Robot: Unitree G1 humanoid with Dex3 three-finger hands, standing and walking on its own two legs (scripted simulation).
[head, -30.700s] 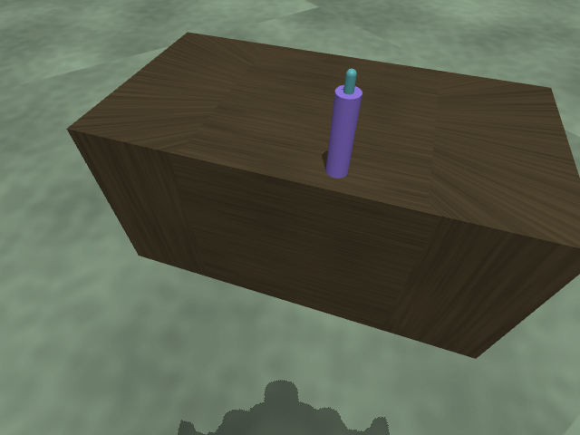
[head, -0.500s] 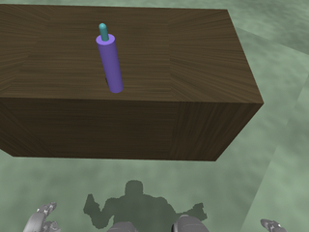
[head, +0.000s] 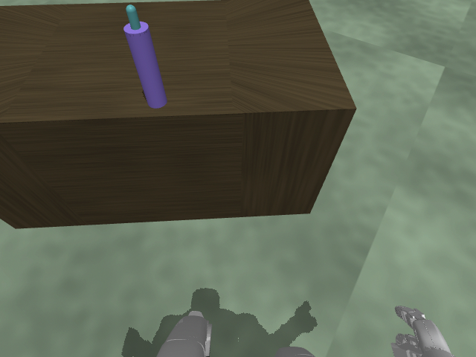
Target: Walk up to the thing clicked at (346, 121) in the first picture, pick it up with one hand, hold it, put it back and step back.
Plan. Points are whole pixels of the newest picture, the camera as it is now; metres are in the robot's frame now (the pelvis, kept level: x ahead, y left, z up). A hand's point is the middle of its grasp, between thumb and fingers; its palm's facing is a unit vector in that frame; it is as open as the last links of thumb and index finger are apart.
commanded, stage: step back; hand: left
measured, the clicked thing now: (145, 60) +0.77 +0.24 +0.03
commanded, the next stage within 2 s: stand in 1.78 s
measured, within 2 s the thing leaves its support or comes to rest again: neither
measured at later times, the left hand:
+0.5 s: hand out of the picture -0.06 +0.25 -0.14, palm faces +0.03 -0.92 -0.38, open 7.4 cm
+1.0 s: hand out of the picture -0.26 +0.24 -0.14, palm faces +0.12 -0.91 -0.40, open 7.4 cm
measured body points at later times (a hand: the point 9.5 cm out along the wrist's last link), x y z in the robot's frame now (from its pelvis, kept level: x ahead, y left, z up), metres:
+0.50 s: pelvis -0.16 -0.03 +0.01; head -0.11 -0.01 +0.45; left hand -0.06 +0.30 -0.11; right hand -0.03 -0.33 -0.10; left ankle -0.09 +0.11 -0.72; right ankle -0.20 -0.17 -0.67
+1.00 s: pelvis -0.29 -0.05 +0.01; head -0.28 -0.04 +0.46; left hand -0.27 +0.29 -0.11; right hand -0.20 -0.34 -0.12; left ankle -0.29 +0.07 -0.72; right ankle -0.25 -0.18 -0.70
